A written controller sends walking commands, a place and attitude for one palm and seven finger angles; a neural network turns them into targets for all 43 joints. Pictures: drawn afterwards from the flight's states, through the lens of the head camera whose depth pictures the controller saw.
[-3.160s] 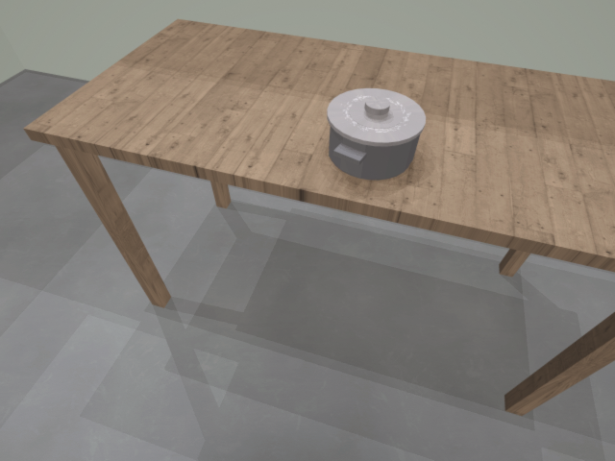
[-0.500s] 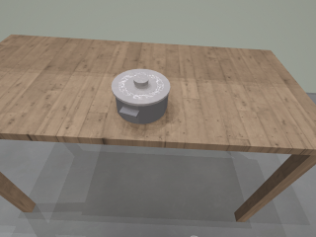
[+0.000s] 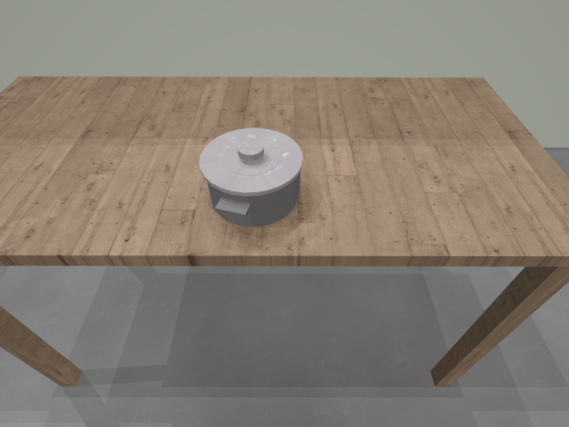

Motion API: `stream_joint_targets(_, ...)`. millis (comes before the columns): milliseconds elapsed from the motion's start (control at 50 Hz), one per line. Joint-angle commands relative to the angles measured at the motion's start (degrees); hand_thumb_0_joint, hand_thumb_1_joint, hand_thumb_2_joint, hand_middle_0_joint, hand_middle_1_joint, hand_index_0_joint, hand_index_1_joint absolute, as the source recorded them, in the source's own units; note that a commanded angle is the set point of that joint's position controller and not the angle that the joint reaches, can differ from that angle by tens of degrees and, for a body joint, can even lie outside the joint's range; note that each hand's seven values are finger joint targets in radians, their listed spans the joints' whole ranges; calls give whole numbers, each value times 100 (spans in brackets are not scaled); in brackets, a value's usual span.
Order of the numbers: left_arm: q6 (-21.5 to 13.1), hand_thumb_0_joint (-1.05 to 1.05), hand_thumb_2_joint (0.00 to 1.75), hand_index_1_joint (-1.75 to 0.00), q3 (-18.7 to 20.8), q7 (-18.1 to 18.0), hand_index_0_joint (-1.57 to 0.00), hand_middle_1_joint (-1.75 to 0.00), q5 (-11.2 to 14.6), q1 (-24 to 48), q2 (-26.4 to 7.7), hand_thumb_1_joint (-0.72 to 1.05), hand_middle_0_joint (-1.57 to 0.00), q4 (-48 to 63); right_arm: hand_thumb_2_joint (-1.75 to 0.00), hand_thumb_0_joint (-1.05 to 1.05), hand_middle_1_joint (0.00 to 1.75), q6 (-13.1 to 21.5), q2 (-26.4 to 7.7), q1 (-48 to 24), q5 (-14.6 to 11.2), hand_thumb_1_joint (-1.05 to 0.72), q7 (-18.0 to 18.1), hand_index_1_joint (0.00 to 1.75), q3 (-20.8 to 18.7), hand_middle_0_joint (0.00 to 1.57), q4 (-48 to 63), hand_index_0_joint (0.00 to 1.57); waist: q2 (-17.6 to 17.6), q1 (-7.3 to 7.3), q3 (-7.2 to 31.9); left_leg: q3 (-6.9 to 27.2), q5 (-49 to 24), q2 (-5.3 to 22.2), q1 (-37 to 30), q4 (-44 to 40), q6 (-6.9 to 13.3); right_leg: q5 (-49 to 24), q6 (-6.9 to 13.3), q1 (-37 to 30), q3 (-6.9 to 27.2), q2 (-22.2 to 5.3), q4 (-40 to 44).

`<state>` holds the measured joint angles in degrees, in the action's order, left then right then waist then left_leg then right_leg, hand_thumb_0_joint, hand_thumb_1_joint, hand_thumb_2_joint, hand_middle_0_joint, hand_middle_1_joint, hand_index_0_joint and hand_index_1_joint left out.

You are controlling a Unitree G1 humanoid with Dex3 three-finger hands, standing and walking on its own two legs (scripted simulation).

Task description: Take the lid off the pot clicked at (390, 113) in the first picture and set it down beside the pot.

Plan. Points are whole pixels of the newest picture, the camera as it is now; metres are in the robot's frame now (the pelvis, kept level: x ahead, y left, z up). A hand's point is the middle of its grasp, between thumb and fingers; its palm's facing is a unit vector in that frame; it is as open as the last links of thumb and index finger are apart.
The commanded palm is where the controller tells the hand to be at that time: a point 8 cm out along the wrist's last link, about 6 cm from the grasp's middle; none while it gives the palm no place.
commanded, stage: look again from close up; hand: left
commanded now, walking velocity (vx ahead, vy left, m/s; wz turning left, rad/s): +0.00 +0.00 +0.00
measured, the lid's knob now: (250, 149) +0.53 +0.08 +0.12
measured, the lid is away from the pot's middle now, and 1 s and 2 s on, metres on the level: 0.00 0.00 0.00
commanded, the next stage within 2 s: lift the closed hand beside the body in 0.80 s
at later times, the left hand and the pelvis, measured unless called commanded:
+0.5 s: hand out of the picture +0.03 +0.17 -0.16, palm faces +0.03 -0.98 -0.20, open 7.3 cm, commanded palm none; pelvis +0.02 +0.00 +0.01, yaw +0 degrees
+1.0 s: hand out of the picture +0.07 +0.19 -0.13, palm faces +0.10 -0.95 -0.28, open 7.1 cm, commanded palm +0.12 +0.22 -0.04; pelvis +0.03 +0.00 +0.01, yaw +1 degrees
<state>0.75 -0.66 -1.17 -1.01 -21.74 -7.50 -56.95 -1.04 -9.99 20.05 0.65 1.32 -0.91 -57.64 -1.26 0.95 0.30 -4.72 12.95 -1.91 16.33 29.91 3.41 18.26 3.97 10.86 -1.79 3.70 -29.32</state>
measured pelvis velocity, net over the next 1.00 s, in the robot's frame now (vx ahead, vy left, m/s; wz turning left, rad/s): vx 0.03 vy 0.00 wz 0.01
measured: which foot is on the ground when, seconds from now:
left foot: down 0.00-1.00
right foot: down 0.00-1.00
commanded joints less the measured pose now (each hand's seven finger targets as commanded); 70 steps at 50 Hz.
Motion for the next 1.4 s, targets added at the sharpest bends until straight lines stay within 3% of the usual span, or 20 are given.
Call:
stream_joint_targets(0,-182,0,90,-30,126,-61,-20,-30,48,7,-668,90,-20,269,-90,0,30,250,-415,-23,5,-90,45,30,15,20,188,20,-306,-44,-497,1069,67,751,-164,-862,-39,-377,167,454,908,-812,845)
stream_joint_targets(60,-162,0,90,-30,101,-81,-20,-30,55,-79,-609,90,-20,67,-90,0,30,267,-363,-11,-9,-90,64,30,61,20,64,20,-302,-137,-647,1153,-35,782,54,-1024,20,-623,127,157,812,-772,816)
stream_joint_targets(180,-212,0,90,-30,56,-113,-20,-30,75,-40,-547,90,-20,-58,-90,0,30,302,-352,139,-20,-90,103,30,77,20,-120,20,57,-84,-138,954,-945,787,-531,-794,-32,-1608,92,-159,823,-941,829)
stream_joint_targets(420,-208,0,90,-30,42,-149,-20,-30,71,-18,-588,90,-20,-144,-90,0,30,253,-348,11,-32,-90,88,30,84,20,-277,20,406,-80,-373,935,-951,785,-720,-874,-22,-1617,33,-104,813,-974,1003)
stream_joint_targets(600,-220,0,90,-30,17,-154,-20,-30,70,-110,-577,90,-20,-233,-90,0,30,256,-375,-51,-38,-90,101,30,101,20,-305,20,58,-59,-349,920,-1057,781,-898,-890,-33,-1663,28,-99,865,-1016,1053)
stream_joint_targets(860,-209,0,90,-30,1,-160,-20,-30,70,-231,-480,90,-20,-337,-90,0,30,260,-353,-51,-42,-90,109,30,111,20,-377,20,252,-93,-532,942,-968,782,-842,-925,0,-1478,11,-81,816,-1005,1108)
stream_joint_targets(880,-442,0,90,-30,38,-372,-20,-30,-95,-442,-623,90,-20,-468,-90,0,30,346,-513,-494,-34,-90,53,30,118,20,-35,20,388,-173,-614,719,-1940,689,-411,318,-150,-4167,-366,95,983,-1187,879)
stream_joint_targets(900,-1272,0,90,-35,-400,-343,-24,-35,678,3110,-1166,90,-24,6510,-90,0,30,1281,-1230,-290,-431,-90,-18,30,-13,20,1800,20,-427,-20,1818,935,-2038,268,-1715,-664,-285,-2955,-207,-438,555,-754,525)
stream_joint_targets(920,-994,0,90,-40,79,-736,-29,-40,522,2316,-1736,90,-29,6431,-90,0,30,1642,-836,-762,-563,-90,136,30,48,20,1601,20,-754,37,1567,758,-1901,382,-2138,-486,-302,-1920,-108,-102,461,-488,535)
stream_joint_targets(940,-758,0,90,-44,-39,-857,-33,-44,408,1361,-1373,90,-33,6208,-90,0,30,1780,-1081,-805,-385,-90,236,30,63,20,1506,20,-1348,-61,1844,842,-1545,385,-2034,-703,-425,-1361,-56,-114,353,-437,615)
stream_joint_targets(960,-210,0,90,-49,-614,-885,-38,-49,437,-83,-203,90,-38,5136,-90,0,30,1735,-728,-892,-530,-90,227,30,137,20,1454,20,-957,-71,1090,940,-1567,438,-1728,-867,-379,-1363,-85,0,92,-482,641)
stream_joint_targets(1000,-109,0,90,-59,-1265,-744,-46,-59,305,-297,357,90,-46,5338,-90,0,30,1834,-961,-906,-360,-90,89,30,171,20,1788,20,-516,-11,379,1059,-2009,395,-1807,-895,-303,-1454,-178,227,-101,-393,775)
stream_joint_targets(1020,-59,0,90,-64,-1359,-688,-51,-64,169,-1029,604,90,-51,4640,-90,0,30,1779,-975,-988,-311,-90,18,30,79,20,1900,20,140,-60,139,1056,-2122,439,-1527,-813,-220,-1403,-212,400,-178,-372,815)
stream_joint_targets(1080,-55,0,90,-78,-116,-430,-64,-78,17,-2129,-316,90,-64,3960,-90,0,30,1237,-1089,-1164,-171,-90,-148,30,-297,20,2207,20,1487,-370,-286,910,-1910,476,-783,-761,-213,-1488,-242,486,-188,-364,859)
stream_joint_targets(1100,-146,0,90,-83,412,-341,-68,-83,97,-2585,-723,90,-68,4245,-90,0,30,1091,-1047,-1384,-154,-90,-168,30,-337,20,2376,20,1700,-519,-294,793,-1698,430,-564,-783,-218,-1494,-259,315,-137,-419,888)
stream_joint_targets(1120,-280,0,90,-88,1134,-340,-73,-88,207,-3039,-1323,90,-73,4521,-90,0,30,972,-1010,-1538,-193,-90,-160,30,-378,20,2526,20,1524,-669,-128,719,-1640,426,-500,-789,-264,-1576,-242,-10,-112,-504,874)
stream_joint_targets(1160,-589,0,90,-97,1093,-218,-82,-97,312,-2120,-1538,90,-82,6163,-90,0,30,911,-971,-1712,-230,-90,-123,30,-252,20,3115,20,1024,-552,113,558,-1290,327,-652,-779,-217,-1436,-269,-62,92,-543,944)
stream_joint_targets(1220,-810,0,90,-112,750,-212,-95,-112,299,-837,-1361,90,-95,7237,-90,0,30,874,-874,-1693,-203,-90,-23,30,-113,20,3356,20,-214,-237,-141,459,-797,312,-1014,-740,-160,-1017,-285,451,190,-533,1246)
stream_joint_targets(1280,-794,0,90,-126,430,-254,-108,-126,329,-603,-1023,90,-108,7353,-90,0,30,874,-835,-1511,-163,-90,61,30,-9,20,3440,20,-881,-131,-210,557,-389,288,-1280,-802,-150,-669,-238,593,155,-462,1325)
stream_joint_targets(1380,-811,0,90,-150,825,-263,-130,-150,414,-1358,-1277,90,-130,7825,-90,0,30,814,-864,-1518,-118,-90,149,30,-16,20,3614,20,-32,-257,305,565,-641,268,-1391,-743,-76,-894,-270,231,137,-432,1338)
